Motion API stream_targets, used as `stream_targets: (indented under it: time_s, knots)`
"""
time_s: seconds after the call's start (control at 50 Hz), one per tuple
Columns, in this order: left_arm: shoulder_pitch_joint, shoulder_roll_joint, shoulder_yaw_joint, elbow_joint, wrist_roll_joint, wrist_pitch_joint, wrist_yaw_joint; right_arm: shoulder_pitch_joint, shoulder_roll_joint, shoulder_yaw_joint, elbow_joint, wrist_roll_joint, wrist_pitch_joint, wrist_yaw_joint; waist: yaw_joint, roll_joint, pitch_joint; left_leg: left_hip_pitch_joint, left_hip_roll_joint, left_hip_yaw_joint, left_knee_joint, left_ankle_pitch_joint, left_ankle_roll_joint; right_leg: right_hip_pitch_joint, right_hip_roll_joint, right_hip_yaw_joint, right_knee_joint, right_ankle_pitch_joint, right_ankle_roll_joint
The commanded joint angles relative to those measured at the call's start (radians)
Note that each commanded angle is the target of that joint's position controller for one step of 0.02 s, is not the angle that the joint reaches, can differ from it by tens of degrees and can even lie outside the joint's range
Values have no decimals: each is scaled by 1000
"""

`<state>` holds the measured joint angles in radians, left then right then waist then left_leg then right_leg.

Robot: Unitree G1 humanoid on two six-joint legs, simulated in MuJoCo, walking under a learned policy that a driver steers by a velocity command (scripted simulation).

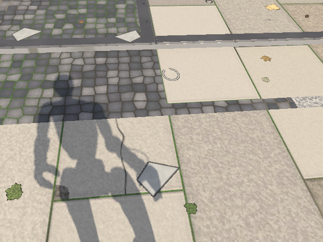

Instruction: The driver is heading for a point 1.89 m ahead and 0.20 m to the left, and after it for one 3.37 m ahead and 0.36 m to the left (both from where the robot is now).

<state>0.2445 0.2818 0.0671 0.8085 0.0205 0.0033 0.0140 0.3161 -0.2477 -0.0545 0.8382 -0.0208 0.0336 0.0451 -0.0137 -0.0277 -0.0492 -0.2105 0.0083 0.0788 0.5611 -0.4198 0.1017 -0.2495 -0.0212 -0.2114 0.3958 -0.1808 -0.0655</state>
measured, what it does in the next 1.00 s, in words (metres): walks ahead, turning left: left foot, then right foot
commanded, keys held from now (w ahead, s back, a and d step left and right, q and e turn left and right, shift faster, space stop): w+q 0.36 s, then w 0.44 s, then w+e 0.20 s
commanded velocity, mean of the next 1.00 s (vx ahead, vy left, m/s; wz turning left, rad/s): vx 0.46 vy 0.00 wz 0.27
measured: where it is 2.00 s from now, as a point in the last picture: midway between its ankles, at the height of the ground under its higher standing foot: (130, 160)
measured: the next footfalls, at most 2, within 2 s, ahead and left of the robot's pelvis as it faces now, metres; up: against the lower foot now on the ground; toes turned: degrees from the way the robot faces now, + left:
left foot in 0.02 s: +0.00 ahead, +0.09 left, +0.00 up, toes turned +3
right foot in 0.44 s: +0.36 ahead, -0.05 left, +0.00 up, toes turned +15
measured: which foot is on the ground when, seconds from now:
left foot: up 0.00-0.00, down 0.02-0.46, up 0.48-0.92, down 0.94-1.00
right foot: down 0.00-0.02, up 0.04-0.42, down 0.44-0.94, up 0.96-1.00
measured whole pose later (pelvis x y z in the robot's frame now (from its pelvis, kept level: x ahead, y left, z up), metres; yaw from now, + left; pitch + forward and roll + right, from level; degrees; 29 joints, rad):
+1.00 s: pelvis +0.46 +0.12 -0.01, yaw +15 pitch +1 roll -1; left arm 0.43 0.23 0.03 0.96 0.00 -0.06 0.00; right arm 0.05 -0.23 -0.02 0.77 -0.05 -0.07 0.01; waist 0.06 -0.01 0.05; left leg -0.41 0.01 0.08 0.56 -0.17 0.07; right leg -0.18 0.01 0.00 0.91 -0.45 -0.06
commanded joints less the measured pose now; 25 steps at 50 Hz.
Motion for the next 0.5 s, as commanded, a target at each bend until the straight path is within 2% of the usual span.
stream_targets:
  time_s: [0.02, 0.04, 0.06, 0.08, 0.1, 0.12, 0.14, 0.16, 0.2, 0.28, 0.34, 0.36, 0.4, 0.42, 0.44, 0.46, 0.48, 0.5]
  knots:
    - [-126, 54, 17, -90, 8, -3, -10, 257, -105, -28, 53, -4, -24, -9, -107, 186, 95, 271, 113, -233, -341, -171, 89, -340, -92, 41, 203, -463, 5]
    - [-162, -23, -8, -139, 9, -5, -15, 236, -201, -43, 11, -7, -31, -20, -91, 294, 145, 266, 361, -706, -467, -466, 175, -586, 50, 51, 424, -393, 56]
    - [-239, 40, 1, -165, 20, -18, -23, 165, -198, -46, -2, -8, -29, -45, -77, 162, 235, 151, 355, -716, -522, -440, 196, -625, 4, 198, 480, -235, 65]
    - [-200, 72, 9, -151, 8, -31, -38, 107, -188, -42, -12, -3, -35, -55, -24, 148, 231, 128, 302, -632, -515, -325, 170, -589, -14, 222, 485, -135, 75]
    - [-162, 94, 14, -128, 12, -40, -44, 75, -190, -44, -17, 6, -47, -52, 0, 140, 208, 152, 249, -548, -507, -184, 143, -559, -18, 222, 475, -79, 84]
    - [-143, 104, 18, -107, 26, -42, -45, 67, -181, -44, -19, 13, -60, -49, 2, 124, 176, 183, 206, -479, -487, -47, 124, -533, -16, 210, 487, -35, 90]
    - [-132, 98, 16, -95, 34, -40, -46, 83, -154, -37, -13, 15, -72, -45, -4, 114, 144, 203, 178, -429, -465, 64, 116, -513, -15, 202, 502, -1, 94]
    - [-142, 84, 13, -100, 32, -36, -46, 114, -141, -34, -1, 19, -82, -41, -11, 107, 123, 224, 167, -409, -444, 150, 114, -513, -11, 200, 510, 16, 96]
    - [-189, 64, 5, -119, 25, -31, -45, 166, -146, -39, 17, 19, -90, -39, -30, 113, 117, 245, 158, -392, -417, 262, 120, -534, -13, 195, 494, 37, 106]
    - [-312, 50, -10, -163, 14, -34, -50, 223, -148, -43, 32, 11, -89, -45, -76, 140, 141, 240, 138, -382, -372, 417, 122, -514, -1, 183, 370, 67, 119]
    - [-376, 49, -18, -197, 5, -45, -55, 234, -170, -50, 33, 7, -86, -54, -93, 159, 147, 233, 142, -397, -317, 543, 114, -438, 19, 177, 259, 57, 102]
    - [-365, 57, -18, -201, 3, -49, -54, 220, -179, -53, 28, 6, -87, -57, -82, 164, 142, 225, 151, -411, -301, 583, 104, -390, 22, 180, 229, 51, 89]
    - [-246, 75, -12, -171, 1, -57, -43, 155, -191, -54, 15, 6, -93, -59, -18, 166, 108, 177, 157, -396, -251, 719, 62, -190, 44, 168, 164, 40, 50]
    - [-138, 96, -1, -135, 1, -62, -30, 138, -199, -55, 15, 7, -98, -57, 27, 154, 59, 164, 138, -375, -151, 862, 42, -45, 73, 152, 138, 18, 29]
    - [11, 124, 12, -90, 7, -72, -16, 130, -190, -53, 19, 11, -104, -52, 95, 104, -25, 125, 82, -316, 43, 886, 19, 151, 57, 162, 91, 45, 1]
    - [174, 186, 27, -75, 29, -83, -1, 148, -132, -37, 2, 13, -108, -47, 151, 8, -163, -15, 19, -274, 325, 620, 4, 377, -146, 383, 56, -185, -40]
    - [216, 295, 49, -54, 45, -76, -4, 269, -40, -20, -19, 42, -106, -43, 87, -293, -272, -292, -155, -194, 610, -61, -33, 553, -398, 914, -100, -339, -153]
    - [143, 214, 36, -54, 21, -66, -12, 230, -113, -27, 4, 7, -101, -47, 62, -162, -158, -379, -91, -240, 706, -57, -10, 438, -380, 1004, -165, -406, -159]
Keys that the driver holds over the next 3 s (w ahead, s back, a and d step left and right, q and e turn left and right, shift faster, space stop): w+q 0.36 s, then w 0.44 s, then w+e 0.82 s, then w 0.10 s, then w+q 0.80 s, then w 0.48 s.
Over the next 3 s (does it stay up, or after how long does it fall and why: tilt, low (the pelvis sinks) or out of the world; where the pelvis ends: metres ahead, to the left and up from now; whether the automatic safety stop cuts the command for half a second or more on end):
stays up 1.54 0.17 0.00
